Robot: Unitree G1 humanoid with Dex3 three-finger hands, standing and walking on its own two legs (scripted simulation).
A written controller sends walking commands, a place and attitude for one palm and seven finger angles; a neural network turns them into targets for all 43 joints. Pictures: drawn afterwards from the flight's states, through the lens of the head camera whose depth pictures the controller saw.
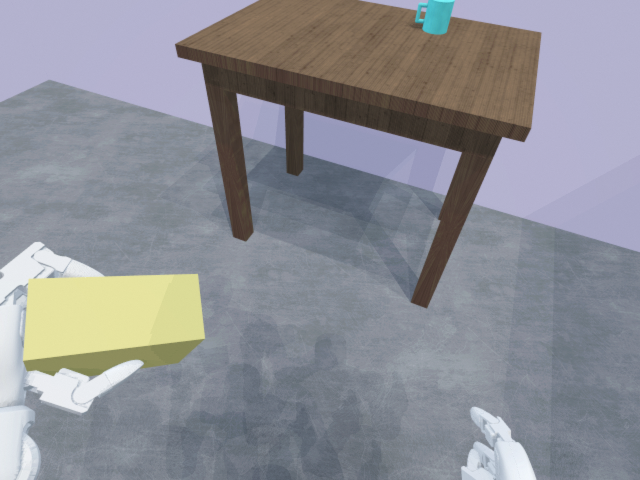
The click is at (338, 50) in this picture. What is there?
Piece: table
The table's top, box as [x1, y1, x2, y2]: [175, 0, 541, 141]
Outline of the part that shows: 175,44 177,55 179,57 524,141 531,126 541,33 456,17 450,17 447,31 444,34 437,35 423,31 421,28 422,23 416,23 414,21 416,10 360,0 258,0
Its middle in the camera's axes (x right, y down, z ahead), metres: +0.16 -0.60 +1.19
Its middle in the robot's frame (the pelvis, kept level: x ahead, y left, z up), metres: +1.30 -0.09 +0.02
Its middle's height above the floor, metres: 0.80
